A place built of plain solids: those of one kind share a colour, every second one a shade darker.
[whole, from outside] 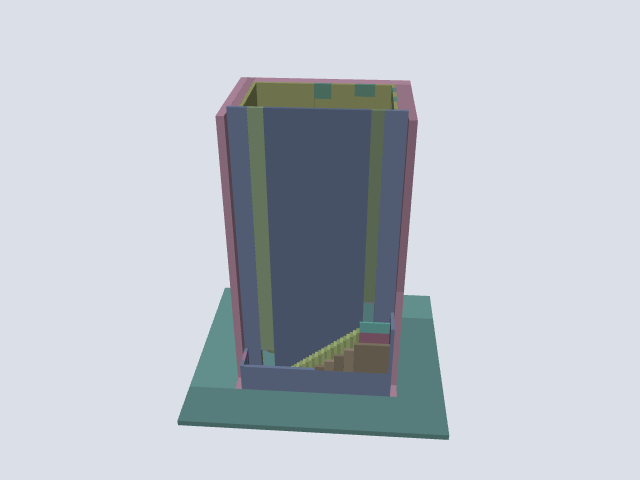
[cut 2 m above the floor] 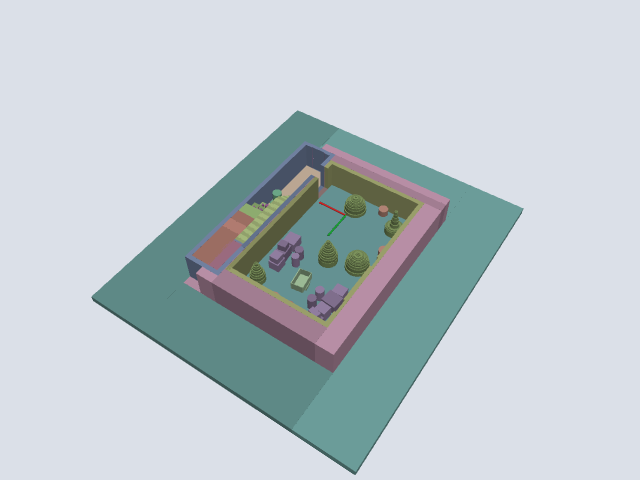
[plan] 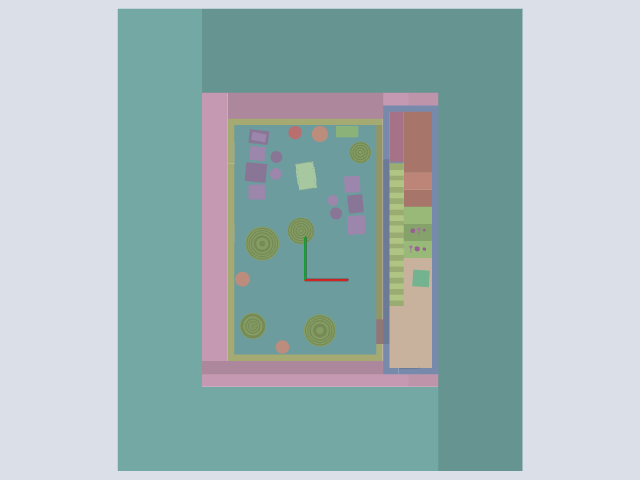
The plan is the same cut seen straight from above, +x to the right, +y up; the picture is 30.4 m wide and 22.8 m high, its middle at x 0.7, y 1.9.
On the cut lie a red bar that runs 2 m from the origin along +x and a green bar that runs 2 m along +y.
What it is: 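A harbour's pilots' and signal tower of tall halls, each with a gallery across one end; two of its long stairs turn on winders round a masonry block, nothing at the outer side of one of them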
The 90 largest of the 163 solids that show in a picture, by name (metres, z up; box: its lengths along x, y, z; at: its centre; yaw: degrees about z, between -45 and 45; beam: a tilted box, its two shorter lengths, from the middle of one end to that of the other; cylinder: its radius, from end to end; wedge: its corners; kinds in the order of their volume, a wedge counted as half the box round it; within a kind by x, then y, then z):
{
 "wall_fill_1": {"box": [1.23, 12.73, 5.55], "at": [-4.29, 2.52, 2.43]},
 "wall_fill_2": {"box": [1.23, 12.73, 3.68], "at": [-4.29, 2.52, 22.17]},
 "wall_fill_3": {"box": [8.61, 0.63, 5.55], "at": [-0.6, -4.16, 2.43]},
 "wall_fill_4": {"box": [8.61, 0.63, 3.68], "at": [-0.6, -4.16, 22.17]},
 "wall_fill_5": {"box": [9.81, 0.6, 5.55], "at": [0.0, -4.78, 2.43]},
 "wall_fill_6": {"box": [9.81, 0.6, 4.66], "at": [0.0, -4.78, 7.53]},
 "wall_fill_7": {"box": [9.81, 0.6, 3.15], "at": [0.0, -4.78, 11.43]},
 "wall_fill_8": {"box": [9.81, 0.6, 4.32], "at": [0.0, -4.78, 15.17]},
 "wall_fill_9": {"box": [9.81, 0.6, 3.0], "at": [0.0, -4.78, 18.83]},
 "wall_fill_10": {"box": [9.81, 0.6, 3.68], "at": [0.0, -4.78, 22.17]},
 "wall_fill_11": {"box": [7.38, 1.23, 5.55], "at": [0.02, 8.27, 2.43]},
 "wall_fill_12": {"box": [7.38, 1.23, 3.68], "at": [0.02, 8.27, 22.17]},
 "wall_fill_13": {"box": [0.032, 9.53, 5.55], "at": [3.69, 2.89, 2.43]},
 "wall_fill_14": {"box": [1.2, 0.6, 5.55], "at": [4.31, 8.59, 2.43]},
 "wall_fill_15": {"box": [1.2, 0.6, 4.66], "at": [4.31, 8.59, 7.53]},
 "wall_fill_16": {"box": [1.2, 0.6, 3.15], "at": [4.31, 8.59, 11.43]},
 "wall_fill_17": {"box": [1.2, 0.6, 4.32], "at": [4.31, 8.59, 15.17]},
 "wall_fill_18": {"box": [1.2, 0.6, 3.0], "at": [4.31, 8.59, 18.83]},
 "wall_fill_19": {"box": [1.2, 0.6, 3.68], "at": [4.31, 8.59, 22.17]},
 "ground_garden_1": {"box": [4.0, 21.97, 0.5], "at": [-6.91, 1.91, -0.27]},
 "ground_garden_2": {"box": [11.23, 4.0, 0.5], "at": [0.71, -7.08, -0.27]},
 "ground_garden_3": {"box": [11.23, 4.0, 0.5], "at": [0.71, 10.89, -0.27]},
 "ground_garden_4": {"box": [4.0, 21.97, 0.5], "at": [8.32, 1.91, -0.27]},
 "wall_yard_1": {"box": [0.3, 1.44, 24.51], "at": [3.86, -3.76, 12.1]},
 "wall_yard_2": {"box": [0.3, 7.6, 24.51], "at": [3.86, 1.93, 12.1]},
 "wall_yard_3": {"box": [0.3, 0.92, 5.7], "at": [3.86, 6.19, 2.7]},
 "wall_yard_4": {"box": [0.3, 1.64, 24.51], "at": [3.86, 7.47, 12.1]},
 "wall_yard_5": {"box": [0.74, 0.3, 2.75], "at": [4.08, -4.33, 1.22]},
 "wall_yard_6": {"box": [1.05, 0.26, 2.1], "at": [4.97, -4.35, 1.05]},
 "wall_yard_7": {"box": [2.61, 0.3, 3.05], "at": [5.01, 8.14, 1.37]},
 "wall_yard_8": {"box": [2.31, 0.3, 4.24], "at": [5.16, 8.14, 5.02]},
 "wall_yard_9": {"box": [0.82, 0.3, 2.75], "at": [5.91, -4.33, 1.22]},
 "wall_yard_10": {"box": [0.3, 12.77, 2.67], "at": [6.17, 1.91, 1.18]},
 "wall_1": {"box": [0.2, 1.63, 1.47], "at": [-3.58, 5.23, 22.31]},
 "wall_2": {"box": [0.3, 4.98, 3.68], "at": [-3.52, -1.35, 22.17]},
 "wall_3": {"box": [0.3, 5.62, 5.55], "at": [-3.52, -1.03, 2.43]},
 "wall_4": {"box": [0.3, 1.89, 3.68], "at": [-3.52, 3.47, 22.17]},
 "wall_5": {"box": [0.3, 2.96, 5.55], "at": [-3.52, 4.06, 2.43]},
 "wall_6": {"box": [0.3, 1.61, 3.68], "at": [-3.52, 6.85, 22.17]},
 "wall_7": {"box": [0.3, 1.15, 5.55], "at": [-3.52, 7.08, 2.43]},
 "wall_8": {"box": [7.35, 0.3, 5.55], "at": [0.0, -3.69, 2.43]},
 "wall_9": {"box": [7.35, 0.3, 3.68], "at": [0.0, -3.69, 22.17]},
 "wall_10": {"box": [7.35, 0.3, 5.55], "at": [0.0, 7.51, 2.43]},
 "wall_11": {"box": [2.92, 0.3, 3.68], "at": [2.22, 7.51, 22.17]},
 "wall_12": {"box": [0.3, 0.81, 5.55], "at": [3.52, -3.44, 2.43]},
 "wall_13": {"box": [0.3, 9.53, 5.55], "at": [3.52, 2.89, 2.43]},
 "floor_1": {"box": [6.75, 10.91, 0.35], "at": [0.0, 1.91, -0.18]},
 "floor_2": {"box": [6.75, 10.91, 0.35], "at": [0.0, 1.91, 5.38]},
 "wall_terr_1": {"box": [1.34, 0.81, 2.56], "at": [5.35, 3.88, 1.23]},
 "wall_terr_2": {"box": [1.34, 0.81, 3.2], "at": [5.35, 4.68, 1.55]},
 "wall_terr_3": {"box": [1.34, 2.9, 3.84], "at": [5.35, 6.54, 1.87]},
 "step_1": {"box": [0.68, 0.33, 1.97], "at": [4.34, 1.08, 0.94]},
 "step_2": {"box": [0.68, 0.33, 2.19], "at": [4.34, 1.35, 1.04]},
 "step_3": {"box": [0.68, 0.33, 2.4], "at": [4.34, 1.62, 1.15]},
 "step_4": {"box": [0.68, 0.33, 2.61], "at": [4.34, 1.89, 1.26]},
 "step_5": {"box": [0.68, 0.33, 2.83], "at": [4.34, 2.16, 1.36]},
 "step_6": {"box": [0.68, 0.33, 3.04], "at": [4.34, 2.43, 1.47]},
 "step_7": {"box": [0.68, 0.33, 3.25], "at": [4.34, 2.69, 1.58]},
 "step_8": {"box": [0.68, 0.33, 3.47], "at": [4.34, 2.96, 1.68]},
 "step_9": {"box": [0.68, 0.33, 3.68], "at": [4.34, 3.23, 1.79]},
 "step_10": {"box": [0.68, 0.33, 3.89], "at": [4.34, 3.5, 1.9]},
 "step_11": {"box": [0.68, 0.33, 4.11], "at": [4.34, 3.77, 2.0]},
 "step_12": {"box": [0.68, 0.33, 4.32], "at": [4.34, 4.04, 2.11]},
 "step_13": {"box": [0.68, 0.33, 4.53], "at": [4.34, 4.31, 2.22]},
 "step_14": {"box": [0.68, 0.33, 4.75], "at": [4.34, 4.58, 2.32]},
 "step_15": {"box": [0.68, 0.33, 4.96], "at": [4.34, 4.85, 2.43]},
 "step_16": {"box": [0.68, 0.33, 5.17], "at": [4.34, 5.12, 2.54]},
 "step_17": {"box": [0.68, 0.33, 5.39], "at": [4.34, 5.39, 2.64]},
 "wall_over_yard_1": {"box": [0.3, 1.17, 21.86], "at": [3.86, -2.45, 13.43]},
 "wall_over_yard_2": {"box": [0.3, 0.92, 16.31], "at": [3.86, 6.19, 16.2]},
 "wall_pier_out_1": {"box": [0.68, 2.38, 5.35], "at": [4.34, 6.8, 2.63]},
 "wall_pier_out_2": {"box": [0.16, 2.5, 5.6], "at": [4.76, 6.74, 2.75]},
 "floor_yard_1": {"box": [2.02, 12.17, 0.35], "at": [5.01, 1.91, -0.18]},
 "store_buoy_1": {"cylinder": 0.63, "from": [-2.49, -2.19, -0.02], "to": [-2.49, -2.19, 0.49]},
 "store_buoy_2": {"cylinder": 0.81, "from": [-2.04, 1.73, -0.02], "to": [-2.04, 1.73, 0.28]},
 "store_buoy_3": {"cylinder": 0.76, "from": [-2.04, 1.73, 0.27], "to": [-2.04, 1.73, 0.58]},
 "store_buoy_4": {"cylinder": 0.64, "from": [-0.21, 2.33, -0.02], "to": [-0.21, 2.33, 0.46]},
 "store_buoy_5": {"cylinder": 0.77, "from": [0.7, -2.4, -0.02], "to": [0.7, -2.4, 0.26]},
 "store_buoy_6": {"cylinder": 0.71, "from": [0.7, -2.4, 0.26], "to": [0.7, -2.4, 0.57]},
 "wall_terrw_1": {"box": [0.3, 0.81, 2.28], "at": [6.17, 4.68, 3.66]},
 "wall_terrw_2": {"box": [0.3, 2.9, 2.92], "at": [6.17, 6.54, 3.98]},
 "case_stack_1": {"box": [1.0, 0.9, 0.73], "at": [-2.35, 5.1, 0.34], "yaw": -5.2},
 "case_stack_2": {"box": [0.93, 0.66, 0.71], "at": [-2.21, 6.79, 0.34], "yaw": -6.2},
 "case_stack_3": {"box": [0.75, 0.78, 0.71], "at": [2.23, 4.55, 0.33], "yaw": 1.9},
 "case_stack_4": {"box": [0.71, 0.86, 0.79], "at": [2.39, 3.61, 0.37], "yaw": 5.8},
 "case_stack_5": {"box": [0.84, 0.9, 0.76], "at": [2.42, 2.61, 0.36], "yaw": 3.2},
 "floor_quay_1": {"box": [2.32, 0.6, 0.5], "at": [5.16, -4.78, -0.27]},
 "floor_quay_2": {"box": [2.32, 0.6, 0.5], "at": [5.16, 8.59, -0.27]},
 "wall_head_1": {"box": [0.3, 1.39, 1.22], "at": [-3.52, 1.83, 23.4]},
 "wall_head_2": {"box": [0.3, 1.63, 0.96], "at": [-3.52, 5.23, 23.53]}
}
